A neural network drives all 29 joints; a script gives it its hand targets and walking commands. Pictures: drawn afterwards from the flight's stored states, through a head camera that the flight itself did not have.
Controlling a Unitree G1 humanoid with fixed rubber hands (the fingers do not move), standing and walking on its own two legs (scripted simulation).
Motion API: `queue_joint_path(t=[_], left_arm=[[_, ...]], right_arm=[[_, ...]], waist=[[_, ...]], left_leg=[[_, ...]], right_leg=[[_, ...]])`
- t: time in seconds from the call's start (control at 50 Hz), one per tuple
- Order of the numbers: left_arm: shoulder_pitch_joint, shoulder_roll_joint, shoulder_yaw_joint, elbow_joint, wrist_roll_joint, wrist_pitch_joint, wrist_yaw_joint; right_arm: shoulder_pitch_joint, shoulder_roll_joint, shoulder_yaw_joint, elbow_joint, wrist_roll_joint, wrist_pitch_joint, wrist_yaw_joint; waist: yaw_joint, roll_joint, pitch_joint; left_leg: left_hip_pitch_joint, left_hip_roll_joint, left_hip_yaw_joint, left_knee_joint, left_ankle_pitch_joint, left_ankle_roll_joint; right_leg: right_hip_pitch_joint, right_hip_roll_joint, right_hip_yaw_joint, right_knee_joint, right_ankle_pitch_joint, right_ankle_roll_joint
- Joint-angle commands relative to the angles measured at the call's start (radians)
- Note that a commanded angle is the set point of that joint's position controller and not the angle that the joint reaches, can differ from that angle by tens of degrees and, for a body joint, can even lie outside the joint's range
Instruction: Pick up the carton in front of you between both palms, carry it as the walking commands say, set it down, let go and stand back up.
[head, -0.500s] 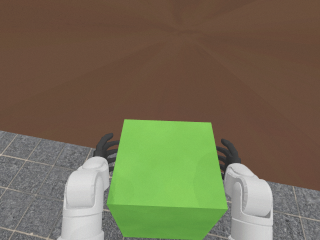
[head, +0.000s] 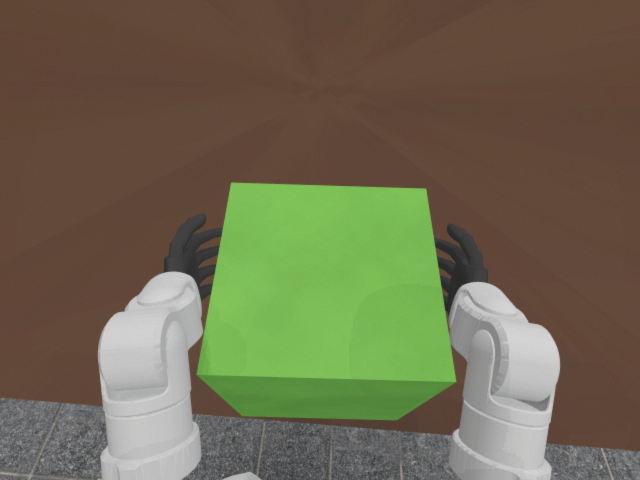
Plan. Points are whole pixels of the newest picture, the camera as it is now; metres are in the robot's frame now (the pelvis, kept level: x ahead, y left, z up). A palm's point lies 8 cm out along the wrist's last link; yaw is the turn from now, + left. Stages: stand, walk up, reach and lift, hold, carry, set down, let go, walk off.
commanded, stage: carry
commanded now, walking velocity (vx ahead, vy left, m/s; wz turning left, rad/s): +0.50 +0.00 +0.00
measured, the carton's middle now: (323, 315) +0.29 +0.00 +0.05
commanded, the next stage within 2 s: none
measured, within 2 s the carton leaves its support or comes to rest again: neither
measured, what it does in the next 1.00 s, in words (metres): climbs: right foot, then left foot 0.03 m higher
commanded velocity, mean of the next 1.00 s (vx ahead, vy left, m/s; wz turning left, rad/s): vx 0.50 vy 0.00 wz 0.00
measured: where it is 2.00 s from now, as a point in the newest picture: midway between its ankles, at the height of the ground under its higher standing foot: (310, 180)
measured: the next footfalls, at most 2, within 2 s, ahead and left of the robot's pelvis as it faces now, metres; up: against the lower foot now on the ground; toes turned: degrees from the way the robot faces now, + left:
right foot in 0.38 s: +0.43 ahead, -0.10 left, +0.01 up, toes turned -6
left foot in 0.78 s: +0.70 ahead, +0.09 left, +0.04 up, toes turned +6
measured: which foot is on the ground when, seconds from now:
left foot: down 0.00-0.42, up 0.44-0.76, down 0.78-1.00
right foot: up 0.00-0.36, down 0.38-0.82, up 0.84-1.00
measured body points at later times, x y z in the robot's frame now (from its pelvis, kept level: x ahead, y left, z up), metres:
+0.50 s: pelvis +0.32 -0.03 +0.00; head +0.39 -0.03 +0.45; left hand +0.71 +0.15 +0.14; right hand +0.74 -0.15 +0.13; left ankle +0.16 +0.08 -0.61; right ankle +0.39 -0.09 -0.72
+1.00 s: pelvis +0.65 +0.02 +0.05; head +0.74 +0.02 +0.49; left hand +1.06 +0.14 +0.18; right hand +1.04 -0.17 +0.17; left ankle +0.65 +0.09 -0.69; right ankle +0.61 -0.10 -0.57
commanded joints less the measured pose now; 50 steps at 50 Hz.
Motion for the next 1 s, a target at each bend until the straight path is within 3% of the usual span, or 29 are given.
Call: queue_joint_path(t=[0.0,0.04,0.18,0.3,0.34,0.36,0.38,0.4,0.42,0.44,0.46,0.48,0.5,0.52,0.6,0.68,0.72,0.74,0.76,0.78,0.8,0.82,0.84,0.86,0.88,0.92,0.98], left_arm=[[-0.605,-0.751,-0.72,-0.034,-0.404,0.018,-0.22],[-0.659,-0.752,-0.722,0.009,-0.398,0.017,-0.209],[-0.884,-0.748,-0.672,0.234,-0.391,0.031,-0.183],[-1.113,-0.808,-0.607,0.389,-0.438,0.038,-0.188],[-1.165,-0.817,-0.566,0.442,-0.442,0.037,-0.19],[-1.169,-0.823,-0.543,0.476,-0.442,0.036,-0.19],[-1.18,-0.829,-0.523,0.5,-0.444,0.033,-0.191],[-1.211,-0.814,-0.503,0.526,-0.436,0.03,-0.19],[-1.203,-0.851,-0.498,0.541,-0.451,0.026,-0.193],[-1.243,-0.893,-0.492,0.494,-0.468,0.021,-0.198],[-1.297,-0.93,-0.494,0.45,-0.484,0.017,-0.2],[-1.347,-0.955,-0.499,0.395,-0.5,0.014,-0.199],[-1.375,-0.971,-0.505,0.349,-0.51,0.011,-0.195],[-1.39,-0.972,-0.504,0.31,-0.511,0.007,-0.191],[-1.329,-0.959,-0.552,0.227,-0.5,0.005,-0.183],[-1.27,-0.889,-0.607,0.18,-0.488,0.0,-0.19],[-1.234,-0.856,-0.621,0.205,-0.481,0.005,-0.198],[-1.214,-0.843,-0.623,0.23,-0.479,0.009,-0.201],[-1.203,-0.837,-0.624,0.253,-0.475,0.012,-0.205],[-1.209,-0.827,-0.628,0.273,-0.465,0.014,-0.21],[-1.198,-0.841,-0.616,0.288,-0.464,0.024,-0.215],[-1.215,-0.833,-0.612,0.285,-0.44,0.028,-0.212],[-1.219,-0.844,-0.593,0.311,-0.425,0.026,-0.208],[-1.209,-0.845,-0.577,0.317,-0.406,0.022,-0.202],[-1.197,-0.85,-0.563,0.317,-0.387,0.017,-0.193],[-1.171,-0.843,-0.536,0.331,-0.344,0.008,-0.171],[-1.135,-0.8,-0.507,0.339,-0.284,-0.003,-0.141]], right_arm=[[-0.607,0.716,0.707,-0.1,0.44,0.025,0.25],[-0.689,0.724,0.71,-0.074,0.455,0.029,0.252],[-0.899,0.696,0.644,0.156,0.483,0.045,0.262],[-1.117,0.738,0.567,0.315,0.477,0.047,0.245],[-1.189,0.76,0.551,0.361,0.481,0.044,0.233],[-1.215,0.776,0.544,0.382,0.485,0.044,0.227],[-1.248,0.792,0.536,0.394,0.488,0.044,0.223],[-1.277,0.836,0.528,0.415,0.498,0.049,0.221],[-1.315,0.83,0.508,0.409,0.495,0.047,0.215],[-1.357,0.859,0.5,0.399,0.488,0.042,0.208],[-1.377,0.882,0.486,0.377,0.479,0.037,0.201],[-1.379,0.896,0.472,0.364,0.468,0.034,0.193],[-1.367,0.896,0.46,0.351,0.453,0.029,0.185],[-1.351,0.889,0.454,0.33,0.435,0.022,0.176],[-1.225,0.851,0.471,0.28,0.358,0.005,0.152],[-1.184,0.783,0.521,0.222,0.317,-0.005,0.143],[-1.154,0.754,0.536,0.23,0.312,0.002,0.148],[-1.141,0.747,0.54,0.242,0.316,0.006,0.154],[-1.117,0.742,0.543,0.263,0.326,0.009,0.161],[-1.117,0.746,0.55,0.267,0.348,0.011,0.171],[-1.132,0.732,0.552,0.303,0.343,0.002,0.18],[-1.102,0.776,0.561,0.308,0.369,0.013,0.193],[-1.161,0.804,0.585,0.267,0.409,0.018,0.207],[-1.203,0.85,0.607,0.255,0.449,0.019,0.219],[-1.252,0.883,0.625,0.217,0.491,0.015,0.228],[-1.328,0.913,0.64,0.172,0.549,0.008,0.236],[-1.361,0.905,0.631,0.166,0.581,0.011,0.245]], waist=[[-0.009,0.065,-0.376],[-0.001,0.109,-0.388],[-0.012,0.164,-0.306],[-0.026,0.188,-0.264],[0.016,0.181,-0.304],[0.062,0.123,-0.38],[0.105,-0.008,-0.487],[0.101,-0.266,-0.614],[0.129,-0.34,-0.618],[0.125,-0.252,-0.546],[0.13,-0.145,-0.529],[0.122,-0.073,-0.517],[0.111,-0.05,-0.532],[0.104,-0.049,-0.55],[0.115,-0.073,-0.548],[0.119,-0.103,-0.476],[0.086,-0.143,-0.463],[0.035,-0.142,-0.494],[-0.034,-0.112,-0.567],[-0.085,-0.029,-0.638],[-0.076,0.352,-0.772],[-0.086,0.349,-0.726],[-0.085,0.262,-0.638],[-0.089,0.124,-0.592],[-0.093,0.074,-0.547],[-0.076,0.081,-0.55],[-0.065,0.105,-0.524]], left_leg=[[0.574,0.315,-0.468,-0.262,0.24,0.08],[0.514,0.272,-0.354,-0.278,0.204,0.047],[0.522,0.212,-0.214,-0.3,0.242,0.078],[0.579,0.188,-0.155,-0.202,0.416,0.055],[0.547,0.176,-0.102,-0.051,0.59,0.022],[0.469,0.13,-0.047,0.139,0.583,-0.01],[0.28,0.094,-0.069,0.377,0.33,-0.039],[0.001,-0.018,-0.144,0.623,-0.168,-0.072],[-0.251,-0.118,-0.221,0.819,-0.379,-0.083],[-0.364,-0.056,-0.272,0.891,-0.341,-0.052],[-0.397,-0.028,-0.281,0.897,-0.311,-0.033],[-0.386,0.005,-0.286,0.848,-0.265,-0.032],[-0.357,0.021,-0.288,0.802,-0.229,-0.035],[-0.346,0.022,-0.276,0.771,-0.215,-0.038],[-0.443,0.01,-0.216,0.643,-0.251,-0.05],[-0.301,-0.033,-0.138,0.273,-0.125,-0.058],[-0.112,-0.094,-0.051,0.112,-0.096,-0.048],[0.058,-0.134,-0.01,0.04,-0.053,-0.034],[0.308,-0.129,-0.011,-0.021,0.024,-0.01],[0.584,0.015,-0.213,-0.016,-0.048,0.003],[0.845,0.293,-0.778,-0.081,0.073,0.201],[0.909,0.313,-0.898,-0.15,0.205,0.238],[0.909,0.295,-0.78,-0.09,0.416,0.228],[0.884,0.272,-0.689,-0.044,0.517,0.182],[0.844,0.253,-0.627,-0.049,0.543,0.146],[0.827,0.232,-0.572,-0.077,0.465,0.11],[0.781,0.241,-0.52,-0.129,0.414,0.131]], right_leg=[[-0.421,-0.035,0.073,0.187,0.096,-0.044],[-0.381,-0.043,0.056,0.083,0.159,-0.037],[-0.481,-0.021,-0.039,-0.232,0.267,0.003],[-0.414,0.026,-0.095,-0.471,0.341,-0.045],[-0.235,0.08,-0.143,-0.549,0.308,-0.069],[-0.008,0.12,-0.18,-0.604,0.308,-0.073],[0.268,-0.024,0.006,-0.582,0.289,-0.096],[0.551,-0.275,0.445,-0.61,0.338,-0.225],[0.657,-0.303,0.648,-0.745,0.26,-0.297],[0.645,-0.282,0.554,-0.723,0.392,-0.271],[0.617,-0.267,0.474,-0.657,0.573,-0.247],[0.564,-0.251,0.397,-0.641,0.661,-0.221],[0.527,-0.231,0.344,-0.651,0.62,-0.198],[0.525,-0.22,0.31,-0.661,0.578,-0.186],[0.584,-0.207,0.234,-0.642,0.685,-0.205],[0.478,-0.131,0.1,-0.661,0.765,-0.179],[0.405,-0.107,0.02,-0.616,0.937,-0.146],[0.357,-0.101,-0.03,-0.508,1.066,-0.115],[0.262,-0.085,-0.081,-0.352,1.033,-0.067],[0.051,-0.075,-0.046,-0.184,0.693,-0.038],[-0.269,0.078,0.0,0.102,0.164,0.006],[-0.442,0.142,0.074,0.312,-0.075,0.009],[-0.57,0.105,0.109,0.409,-0.063,-0.01],[-0.624,0.079,0.104,0.391,-0.041,-0.023],[-0.649,0.066,0.099,0.33,-0.022,-0.031],[-0.621,0.054,0.093,0.215,0.013,-0.034],[-0.615,0.054,0.043,0.078,-0.023,-0.024]])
